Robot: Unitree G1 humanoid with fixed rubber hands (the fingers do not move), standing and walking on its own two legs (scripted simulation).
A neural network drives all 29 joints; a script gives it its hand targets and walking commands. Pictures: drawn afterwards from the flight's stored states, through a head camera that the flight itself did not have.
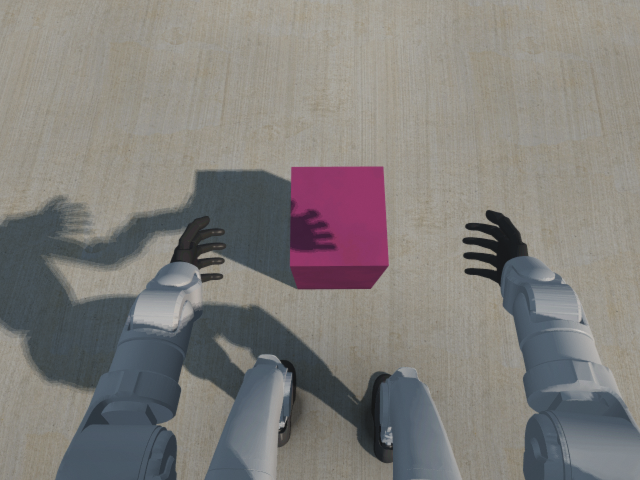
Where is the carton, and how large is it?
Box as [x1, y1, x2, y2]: [290, 166, 388, 288]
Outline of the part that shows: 382,166 291,167 290,267 297,288 370,288 387,267 388,258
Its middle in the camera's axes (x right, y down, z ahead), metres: +0.03 -0.02 +0.97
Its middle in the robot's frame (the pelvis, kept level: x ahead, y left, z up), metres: +0.55 +0.00 -0.53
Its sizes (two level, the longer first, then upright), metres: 0.224 0.203 0.296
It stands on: the floor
